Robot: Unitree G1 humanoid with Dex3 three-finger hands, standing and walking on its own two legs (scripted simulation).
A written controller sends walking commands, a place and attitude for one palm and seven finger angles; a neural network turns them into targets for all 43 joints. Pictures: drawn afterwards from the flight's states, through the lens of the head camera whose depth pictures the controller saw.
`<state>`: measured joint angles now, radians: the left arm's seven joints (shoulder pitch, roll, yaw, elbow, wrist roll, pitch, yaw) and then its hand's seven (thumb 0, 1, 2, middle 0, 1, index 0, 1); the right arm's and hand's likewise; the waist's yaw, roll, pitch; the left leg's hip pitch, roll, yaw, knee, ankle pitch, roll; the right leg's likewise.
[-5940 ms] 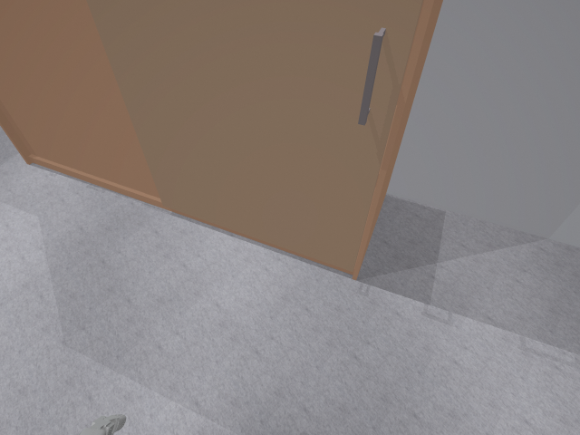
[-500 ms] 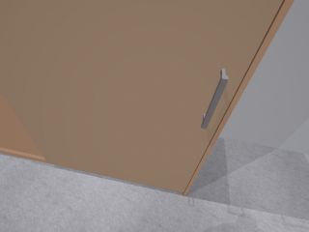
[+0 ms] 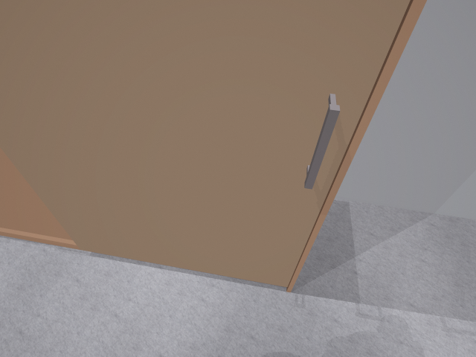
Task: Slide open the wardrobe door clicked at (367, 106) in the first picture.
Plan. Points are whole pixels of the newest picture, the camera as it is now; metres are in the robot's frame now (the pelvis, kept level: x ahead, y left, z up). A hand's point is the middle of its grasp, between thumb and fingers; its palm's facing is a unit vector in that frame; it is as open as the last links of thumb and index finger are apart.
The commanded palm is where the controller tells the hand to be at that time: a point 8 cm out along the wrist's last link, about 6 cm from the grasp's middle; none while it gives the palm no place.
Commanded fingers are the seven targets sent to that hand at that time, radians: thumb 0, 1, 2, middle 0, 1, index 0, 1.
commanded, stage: look again from close up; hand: right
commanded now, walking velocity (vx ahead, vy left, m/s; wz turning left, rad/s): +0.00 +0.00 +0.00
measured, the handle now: (319, 145) +0.50 -0.13 +0.09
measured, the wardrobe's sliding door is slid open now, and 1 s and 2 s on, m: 0.00 0.00 0.00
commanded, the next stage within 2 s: raise the hand with hooked fingers in 0.48 s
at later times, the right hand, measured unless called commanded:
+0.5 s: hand out of the picture +0.00 -0.18 -0.18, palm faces +0.03 +0.98 -0.20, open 7.4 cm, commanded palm none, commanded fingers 0.00 -0.90 -0.90 0.20 0.30 0.20 0.30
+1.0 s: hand out of the picture +0.15 -0.19 -0.04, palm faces +0.12 +0.99 +0.02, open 8.5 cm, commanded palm +0.13 -0.26 -0.02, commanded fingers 0.00 -0.39 -0.68 0.24 0.63 0.24 0.63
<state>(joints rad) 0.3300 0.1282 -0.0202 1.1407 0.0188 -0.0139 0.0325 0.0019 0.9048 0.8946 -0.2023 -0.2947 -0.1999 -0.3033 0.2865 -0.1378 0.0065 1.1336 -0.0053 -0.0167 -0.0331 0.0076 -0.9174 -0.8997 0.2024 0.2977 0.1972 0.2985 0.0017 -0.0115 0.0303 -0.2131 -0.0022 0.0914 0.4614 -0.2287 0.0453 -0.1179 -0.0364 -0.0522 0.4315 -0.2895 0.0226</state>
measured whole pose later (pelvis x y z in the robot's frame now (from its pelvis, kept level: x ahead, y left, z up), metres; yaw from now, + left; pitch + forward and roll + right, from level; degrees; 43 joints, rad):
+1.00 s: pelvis -0.03 +0.00 -0.06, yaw -1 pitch +8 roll -1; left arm 0.14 0.28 0.06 0.47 -0.01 -0.22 0.01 0.01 0.90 0.89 -0.20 -0.29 -0.20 -0.30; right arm 0.46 -0.15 -0.11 0.10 0.21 -0.44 0.18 0.01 -0.62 -0.77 0.23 0.49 0.22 0.49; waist -0.02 0.06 -0.09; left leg -0.69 0.04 0.08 0.95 -0.40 0.04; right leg -0.60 -0.03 -0.05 0.94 -0.48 0.01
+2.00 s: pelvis -0.01 -0.03 -0.02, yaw -2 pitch +2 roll +1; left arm 0.24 0.25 -0.08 0.58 -0.04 -0.25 0.10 0.01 0.90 0.89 -0.21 -0.30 -0.21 -0.30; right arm 0.06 -0.36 -0.37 0.15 0.32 -0.07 0.34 -0.01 0.47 -0.31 0.30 1.18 0.29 1.18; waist -0.05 -0.03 -0.04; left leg -0.40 0.04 0.11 0.66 -0.30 0.01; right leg -0.35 -0.01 -0.02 0.70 -0.40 -0.02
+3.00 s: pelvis -0.02 -0.02 -0.01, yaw -2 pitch +1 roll +0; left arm 0.24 0.27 -0.07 0.62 -0.05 -0.24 0.13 0.01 0.90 0.89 -0.21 -0.30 -0.21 -0.30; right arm -0.13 -0.35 -0.39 0.28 0.30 -0.03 0.34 -0.01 0.50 -0.30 0.30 1.20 0.30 1.20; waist -0.04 -0.03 0.00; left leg -0.34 0.03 0.11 0.59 -0.26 0.02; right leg -0.28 -0.02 -0.03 0.61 -0.34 0.00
